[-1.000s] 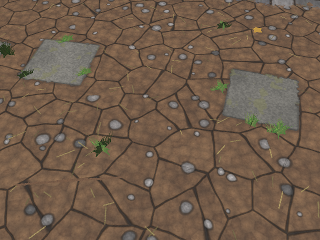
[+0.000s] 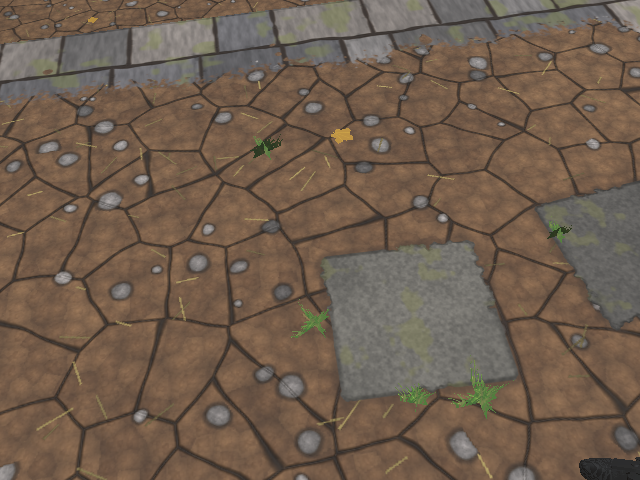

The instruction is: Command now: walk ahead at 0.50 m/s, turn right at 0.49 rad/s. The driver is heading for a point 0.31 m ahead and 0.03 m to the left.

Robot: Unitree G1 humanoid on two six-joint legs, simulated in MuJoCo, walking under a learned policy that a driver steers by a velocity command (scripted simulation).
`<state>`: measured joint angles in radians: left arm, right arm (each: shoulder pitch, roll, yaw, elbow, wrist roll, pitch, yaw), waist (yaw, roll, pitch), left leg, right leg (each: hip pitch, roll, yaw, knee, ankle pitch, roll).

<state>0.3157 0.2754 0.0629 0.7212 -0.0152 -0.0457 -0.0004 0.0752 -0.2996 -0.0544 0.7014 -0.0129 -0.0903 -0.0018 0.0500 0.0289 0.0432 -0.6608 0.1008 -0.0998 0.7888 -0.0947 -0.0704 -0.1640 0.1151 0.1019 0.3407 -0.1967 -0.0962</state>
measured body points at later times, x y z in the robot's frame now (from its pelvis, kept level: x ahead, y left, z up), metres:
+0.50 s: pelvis +0.21 +0.06 -0.01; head +0.24 +0.06 +0.44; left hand +0.37 +0.31 -0.12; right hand +0.30 -0.20 -0.13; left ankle +0.26 +0.15 -0.75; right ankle +0.24 -0.10 -0.73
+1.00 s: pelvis +0.26 +0.04 -0.01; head +0.27 +0.04 +0.44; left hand +0.39 +0.28 -0.14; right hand +0.33 -0.24 -0.14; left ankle +0.26 +0.15 -0.75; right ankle +0.25 -0.10 -0.75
